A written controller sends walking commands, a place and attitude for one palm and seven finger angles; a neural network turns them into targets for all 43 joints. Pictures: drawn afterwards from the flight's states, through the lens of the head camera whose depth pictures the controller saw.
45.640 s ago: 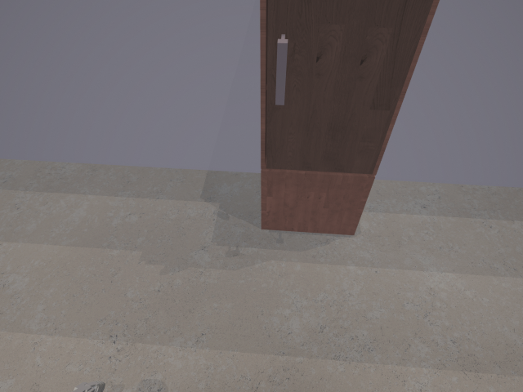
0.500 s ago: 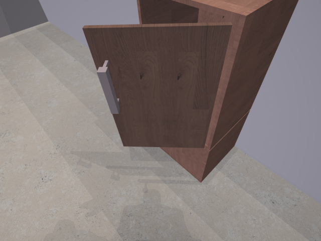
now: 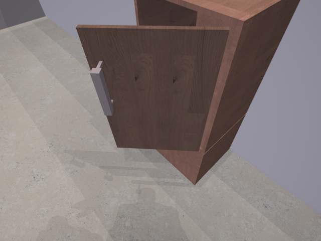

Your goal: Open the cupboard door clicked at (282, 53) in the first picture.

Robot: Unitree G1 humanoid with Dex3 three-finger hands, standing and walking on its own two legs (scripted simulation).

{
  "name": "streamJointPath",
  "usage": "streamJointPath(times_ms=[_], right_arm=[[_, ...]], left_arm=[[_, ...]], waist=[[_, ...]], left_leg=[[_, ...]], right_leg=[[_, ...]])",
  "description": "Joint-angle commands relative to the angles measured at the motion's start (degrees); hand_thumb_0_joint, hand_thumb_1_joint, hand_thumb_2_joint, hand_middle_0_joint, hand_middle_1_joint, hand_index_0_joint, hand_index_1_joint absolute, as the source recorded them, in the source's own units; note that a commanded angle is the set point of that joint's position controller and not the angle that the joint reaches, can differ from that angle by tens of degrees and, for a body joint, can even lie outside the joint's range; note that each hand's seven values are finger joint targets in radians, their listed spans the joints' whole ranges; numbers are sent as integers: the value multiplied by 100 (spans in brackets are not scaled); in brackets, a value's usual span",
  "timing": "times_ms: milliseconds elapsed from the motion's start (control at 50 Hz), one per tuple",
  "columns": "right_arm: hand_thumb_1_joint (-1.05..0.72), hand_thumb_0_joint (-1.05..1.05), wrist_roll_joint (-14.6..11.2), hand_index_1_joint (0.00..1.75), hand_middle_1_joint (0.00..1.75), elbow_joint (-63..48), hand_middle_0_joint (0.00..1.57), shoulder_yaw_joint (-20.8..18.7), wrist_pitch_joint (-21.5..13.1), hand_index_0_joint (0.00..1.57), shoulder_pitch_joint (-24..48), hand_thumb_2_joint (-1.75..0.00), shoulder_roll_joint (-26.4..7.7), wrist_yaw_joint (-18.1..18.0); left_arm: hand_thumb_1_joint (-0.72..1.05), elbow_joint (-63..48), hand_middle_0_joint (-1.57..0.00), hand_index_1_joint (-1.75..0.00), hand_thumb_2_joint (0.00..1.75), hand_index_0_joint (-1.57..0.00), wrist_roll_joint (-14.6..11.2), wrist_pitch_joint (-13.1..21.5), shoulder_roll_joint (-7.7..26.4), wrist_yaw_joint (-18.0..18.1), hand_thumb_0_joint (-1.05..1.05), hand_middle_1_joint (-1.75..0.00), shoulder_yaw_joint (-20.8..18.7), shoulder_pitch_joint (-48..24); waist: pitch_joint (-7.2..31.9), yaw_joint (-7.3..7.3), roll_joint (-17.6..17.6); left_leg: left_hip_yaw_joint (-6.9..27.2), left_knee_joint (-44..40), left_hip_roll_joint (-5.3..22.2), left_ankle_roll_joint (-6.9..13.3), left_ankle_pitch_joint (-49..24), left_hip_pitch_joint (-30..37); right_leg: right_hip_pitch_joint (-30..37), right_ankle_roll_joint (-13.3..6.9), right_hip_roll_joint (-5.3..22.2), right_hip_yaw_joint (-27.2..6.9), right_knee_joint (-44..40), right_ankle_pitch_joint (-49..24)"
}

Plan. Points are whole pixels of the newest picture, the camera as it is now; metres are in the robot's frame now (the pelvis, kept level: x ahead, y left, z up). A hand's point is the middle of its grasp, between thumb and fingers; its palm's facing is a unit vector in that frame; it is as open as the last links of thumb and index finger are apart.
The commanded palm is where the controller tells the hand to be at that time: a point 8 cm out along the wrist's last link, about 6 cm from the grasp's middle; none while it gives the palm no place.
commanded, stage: raise the hand with hooked fingers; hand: left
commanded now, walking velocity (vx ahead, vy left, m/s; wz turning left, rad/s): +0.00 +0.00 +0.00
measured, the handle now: (105, 89) +0.55 +0.22 +0.06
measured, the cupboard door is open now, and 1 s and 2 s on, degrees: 43 43 43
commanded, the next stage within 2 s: none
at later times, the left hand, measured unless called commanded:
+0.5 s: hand (86, 234) +0.15 +0.19 -0.04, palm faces -0.01 -1.00 +0.01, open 8.4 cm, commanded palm +0.13 +0.25 -0.03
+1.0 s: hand (58, 207) +0.19 +0.25 +0.01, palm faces +0.01 -1.00 -0.07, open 11.4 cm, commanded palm +0.16 +0.30 +0.01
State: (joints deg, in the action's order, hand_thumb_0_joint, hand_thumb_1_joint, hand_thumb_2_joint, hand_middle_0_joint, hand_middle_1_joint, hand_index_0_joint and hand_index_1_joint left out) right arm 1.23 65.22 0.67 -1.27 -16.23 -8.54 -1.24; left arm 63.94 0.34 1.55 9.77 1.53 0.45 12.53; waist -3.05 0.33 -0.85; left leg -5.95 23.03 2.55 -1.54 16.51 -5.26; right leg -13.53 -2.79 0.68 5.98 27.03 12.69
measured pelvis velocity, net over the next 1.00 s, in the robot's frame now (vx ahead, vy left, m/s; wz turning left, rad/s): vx -0.04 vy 0.03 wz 0.04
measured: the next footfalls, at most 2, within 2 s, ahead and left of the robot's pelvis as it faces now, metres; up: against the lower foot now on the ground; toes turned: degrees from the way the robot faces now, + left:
none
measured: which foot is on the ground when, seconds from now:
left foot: down 0.00-1.00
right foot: down 0.00-1.00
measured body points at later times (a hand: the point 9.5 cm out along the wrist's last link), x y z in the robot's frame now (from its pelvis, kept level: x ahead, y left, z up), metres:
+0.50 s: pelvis -0.04 +0.01 -0.07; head +0.01 +0.01 +0.38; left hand +0.14 +0.24 -0.04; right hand +0.22 -0.24 -0.08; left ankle -0.05 +0.13 -0.74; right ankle +0.02 -0.09 -0.74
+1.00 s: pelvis -0.04 +0.03 -0.05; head +0.01 +0.03 +0.39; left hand +0.18 +0.30 +0.01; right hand +0.11 -0.21 -0.14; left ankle -0.05 +0.13 -0.74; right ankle +0.02 -0.08 -0.74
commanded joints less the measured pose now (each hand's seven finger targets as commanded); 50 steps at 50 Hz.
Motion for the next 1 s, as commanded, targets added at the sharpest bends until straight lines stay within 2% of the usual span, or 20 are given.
streamJointPath(times_ms=[0,60,80,100,120,140,160,180,220,260,340,400,460,500,540,600,640,740,860,980], right_arm=[[-90,0,-24,30,30,-98,20,-98,-39,20,-443,-90,-518,-41],[-90,0,-29,30,30,-114,20,-103,-50,20,-412,-90,-542,-44],[-90,0,-100,30,30,-472,20,-210,-75,20,169,-90,-741,-5],[-90,0,-414,30,30,-2567,20,-262,-1010,20,371,-90,-1647,-259],[-90,0,-275,30,30,-2343,20,-248,-1483,20,660,-90,-1242,-457],[-90,0,-373,30,30,-2366,20,-239,-1634,20,714,-90,-994,-412],[-90,0,-399,30,30,-2202,20,-248,-1666,20,548,-90,-1128,-382],[-90,0,-341,30,30,-2521,20,-385,-1755,20,615,-90,-1286,-350],[-90,0,-201,30,30,-2849,20,-544,-1855,20,628,-90,-1300,-247],[-90,0,-194,30,30,-3269,20,-561,-1900,20,769,-90,-1214,-35],[-90,0,-205,30,30,-3783,20,-697,-1848,20,942,-90,-1344,226],[-90,0,-367,30,30,-4392,20,-644,-1725,20,1090,-90,-1378,132],[-90,0,-384,30,30,-4605,20,-589,-1624,20,837,-90,-1346,-11],[-90,0,-345,30,30,-4576,20,-523,-1598,20,617,-90,-1265,-78],[-90,0,-277,30,30,-4486,20,-433,-1577,20,505,-90,-1313,-135],[-90,0,-311,30,30,-4330,20,-389,-1592,20,493,-90,-1275,-178],[-90,0,-341,30,30,-4272,20,-329,-1569,20,561,-90,-1317,-222],[-90,0,-373,30,30,-4340,20,-253,-1598,20,739,-90,-1278,-266],[-90,0,-328,30,30,-4256,20,-198,-1758,20,569,-90,-1321,-260],[-90,0,-352,30,30,-4164,20,-230,-1897,20,354,-90,-1454,-276]], left_arm=[[90,-197,-20,-30,90,-20,18,64,706,41,0,-30,-154,282],[90,-205,-20,-30,90,-20,22,70,714,42,0,-30,-157,262],[90,71,-20,-30,90,-20,31,99,690,268,0,-30,-178,981],[88,-8508,-20,-32,89,-20,-1126,1414,1993,141,0,-32,-917,-3615],[85,-7106,-20,-33,88,-20,-671,1157,1587,372,0,-33,-893,-656],[83,-6139,-21,-34,87,-21,-899,461,387,483,0,-34,-359,943],[81,-5940,-21,-36,86,-21,-1012,484,110,381,0,-36,-264,596],[78,-6074,-21,-37,85,-21,-1113,822,352,233,0,-37,-567,189],[74,-5359,-21,-40,83,-21,-1238,1573,171,-250,0,-40,-876,1429],[69,-5238,-22,-43,81,-22,-1357,2413,-13,-878,0,-43,-929,2317],[60,-5255,-22,-50,77,-22,-1415,3924,506,-2120,0,-50,-1241,2001],[53,-6110,-23,-54,74,-23,-1778,3560,631,-2434,0,-54,-1261,1327],[46,-7280,-23,-58,71,-23,-1865,3212,963,-2209,0,-58,-1458,450],[41,-7978,-24,-62,69,-24,-1743,3170,887,-1989,0,-62,-1282,263],[36,-8318,-24,-64,67,-24,-1608,3118,981,-1891,0,-64,-1170,-38],[29,-8001,-24,-69,64,-24,-1557,2858,947,-1966,0,-69,-1131,184],[25,-7418,-25,-72,62,-25,-1635,2516,1105,-2119,0,-72,-1313,248],[13,-7100,-25,-80,57,-25,-1889,1859,1329,-2202,0,-80,-1801,453],[-1,-7240,-27,-88,51,-27,-1955,2010,1471,-2075,0,-88,-1995,49],[-15,-7151,-27,-98,45,-27,-1919,2117,1648,-2211,0,-98,-2066,-230]], waist=[[30,-25,127],[32,-28,162],[195,-281,271],[2827,328,-859],[2768,-203,-1534],[1704,-138,-1364],[713,170,-146],[121,267,690],[307,-27,1555],[708,-376,1006],[1131,-315,720],[1658,-306,502],[1979,-158,84],[2168,-21,-308],[2179,112,-273],[2029,177,-365],[1733,144,-172],[1889,-124,77],[1813,-119,128],[1888,-94,-275]], left_leg=[[369,-391,394,223,-560,-508],[393,-402,406,229,-689,-483],[72,813,514,79,-577,-881],[414,24,-284,289,-1476,187],[284,-29,-246,331,-2248,226],[447,26,-150,132,-2060,-266],[480,224,-129,192,-1625,-656],[585,446,-149,261,-1112,-1134],[537,914,-223,240,-450,-1927],[385,1391,-373,112,-318,-2476],[335,2643,-442,91,-4,-3572],[197,2936,-544,211,457,-3932],[375,2999,-424,258,573,-3804],[484,3010,-344,286,203,-3503],[648,3057,-255,300,-125,-3382],[711,2986,-234,279,-62,-3411],[760,2863,-234,258,102,-3564],[795,2417,-277,225,234,-3530],[783,2126,-266,215,180,-3322],[755,1935,-254,208,-58,-2867]], right_leg=[[401,-49,711,-858,-595,-958],[450,-37,703,-814,-566,-1171],[639,215,1042,-1090,-275,-3561],[1299,32,514,-988,-19,-2667],[1306,-123,227,-738,237,-1800],[704,-47,216,-443,99,-1175],[76,119,175,-229,-51,-1031],[-481,215,162,-156,-18,-591],[-961,286,150,-135,330,297],[-970,180,188,-252,979,296],[-1625,76,300,-744,1955,235],[-1735,156,350,-1084,1888,1140],[-1925,170,230,-1049,1960,1574],[-1907,150,144,-830,2158,869],[-2028,111,28,-599,2418,316],[-2112,144,15,-467,2313,368],[-2008,124,-18,-427,2177,611],[-1513,158,24,-362,1872,976],[-1410,165,37,-312,1706,968],[-1301,141,42,-241,1642,584]])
